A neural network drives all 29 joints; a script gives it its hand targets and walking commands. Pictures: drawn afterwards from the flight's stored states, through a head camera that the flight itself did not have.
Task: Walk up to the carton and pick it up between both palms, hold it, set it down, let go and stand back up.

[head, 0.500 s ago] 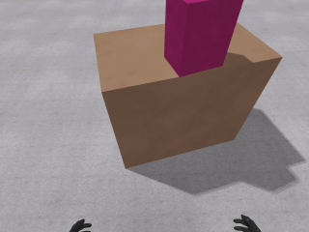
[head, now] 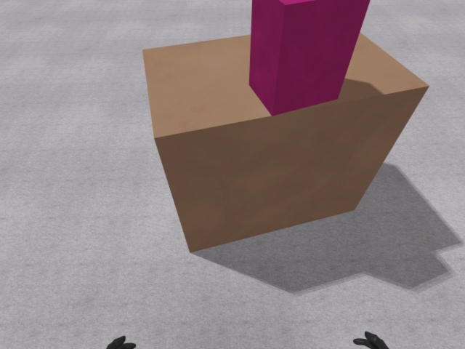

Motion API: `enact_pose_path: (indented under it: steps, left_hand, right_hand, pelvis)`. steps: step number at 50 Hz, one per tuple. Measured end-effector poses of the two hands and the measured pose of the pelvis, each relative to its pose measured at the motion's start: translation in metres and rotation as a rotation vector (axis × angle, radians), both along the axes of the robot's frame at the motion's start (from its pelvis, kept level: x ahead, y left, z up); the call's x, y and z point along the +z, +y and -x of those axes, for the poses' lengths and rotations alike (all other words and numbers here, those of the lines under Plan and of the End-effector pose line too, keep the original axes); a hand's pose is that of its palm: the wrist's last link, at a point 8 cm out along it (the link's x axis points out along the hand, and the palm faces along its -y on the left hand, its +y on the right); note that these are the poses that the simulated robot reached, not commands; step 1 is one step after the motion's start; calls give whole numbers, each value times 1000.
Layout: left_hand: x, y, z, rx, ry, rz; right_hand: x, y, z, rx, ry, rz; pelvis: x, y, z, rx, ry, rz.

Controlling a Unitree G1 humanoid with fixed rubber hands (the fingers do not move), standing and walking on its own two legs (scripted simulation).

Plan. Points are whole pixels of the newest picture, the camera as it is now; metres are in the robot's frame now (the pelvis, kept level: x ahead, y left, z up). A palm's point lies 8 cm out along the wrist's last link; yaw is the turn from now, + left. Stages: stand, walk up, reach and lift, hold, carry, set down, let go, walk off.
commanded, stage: stand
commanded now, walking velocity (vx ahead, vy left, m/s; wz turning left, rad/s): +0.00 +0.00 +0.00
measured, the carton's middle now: (299, 46) +0.81 -0.17 +0.11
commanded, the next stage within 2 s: walk up in 0.12 s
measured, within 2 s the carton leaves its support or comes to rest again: neither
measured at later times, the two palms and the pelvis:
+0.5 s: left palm out of the picture +0.09 +0.24 -0.10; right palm out of the picture +0.05 -0.29 -0.10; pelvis +0.02 -0.03 +0.00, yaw +2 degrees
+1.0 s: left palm out of the picture +0.07 +0.11 -0.12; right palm (415, 239) +0.33 -0.37 -0.08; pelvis +0.16 -0.14 +0.00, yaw +12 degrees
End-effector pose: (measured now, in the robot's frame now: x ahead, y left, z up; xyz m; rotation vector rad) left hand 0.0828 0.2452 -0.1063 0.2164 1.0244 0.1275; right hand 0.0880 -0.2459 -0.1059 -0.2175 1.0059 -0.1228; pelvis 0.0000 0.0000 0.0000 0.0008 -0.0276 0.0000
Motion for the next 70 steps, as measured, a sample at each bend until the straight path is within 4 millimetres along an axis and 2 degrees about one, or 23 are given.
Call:
enact_pose_path:
  steps: [13, 20, 24, 28, 30, 32, 35, 38, 42, 45, 48, 52, 56, 59, 66, 70]
  left_hand:
    - [0, -2, 0, 5, 4, 0]
    - [0, 1, -1, -17, 7, -12]
    - [3, -2, -7, -24, 20, -25]
    - [7, -17, -27, -24, -6, -32]
    - [6, -31, -40, -25, -22, -35]
    - [4, -48, -53, -19, -41, -39]
    - [-6, -73, -59, 21, -80, -59]
    - [-14, -94, -42, 93, -43, -59]
    - [-10, -116, -12, 191, 63, -31]
    - [-8, -126, 5, 246, 142, -24]
    - [-10, -132, 11, 292, 204, -10]
    - [-22, -135, 4, 333, 250, 21]
    - [-42, -136, -23, 313, 285, 48]
    - [-42, -139, -60, 270, 286, 57]
    - [-18, -139, -188, 200, 86, 21]
    - [-8, -156, -254, 171, 0, 7]
  right_hand:
    - [0, -1, -6, 5, -5, 0]
    - [1, -8, 2, 14, 9, 26]
    - [3, -35, 28, -14, 91, 84]
    - [5, -76, 53, -47, 198, 135]
    - [1, -99, 55, -68, 231, 146]
    - [-7, -122, 49, -77, 247, 148]
    - [-30, -153, 18, -34, 253, 151]
    - [-37, -159, -33, 36, 213, 132]
    - [-12, -148, -118, 133, 62, 87]
    - [10, -138, -175, 192, -43, 57]
    - [23, -129, -219, 244, -97, 50]
    - [27, -116, -267, 302, -123, 69]
    - [20, -106, -302, 327, -150, 105]
    - [17, -115, -306, 288, -123, 125]
    - [14, -166, -291, 212, 54, 154]
    - [3, -203, -305, 197, 113, 159]
  pelvis:
    - [1, -2, -3, 5, -1, 0]
    - [-1, -6, -7, 15, 3, -4]
    - [2, -22, -16, 32, 11, -11]
    - [2, -48, -29, 44, 5, -18]
    - [-2, -64, -38, 45, 0, -26]
    - [-9, -81, -50, 49, -5, -32]
    - [-27, -106, -67, 71, -27, -1]
    - [-29, -123, -83, 124, -42, 3]
    - [-10, -134, -105, 153, -53, -8]
    - [-1, -139, -123, 169, -41, -7]
    - [2, -143, -142, 189, -25, 0]
    - [-3, -143, -172, 219, -12, 12]
    - [-16, -140, -201, 240, -20, -30]
    - [-16, -141, -222, 255, -30, -13]
    - [-3, -168, -274, 265, -31, -25]
    - [-8, -189, -303, 263, -20, -37]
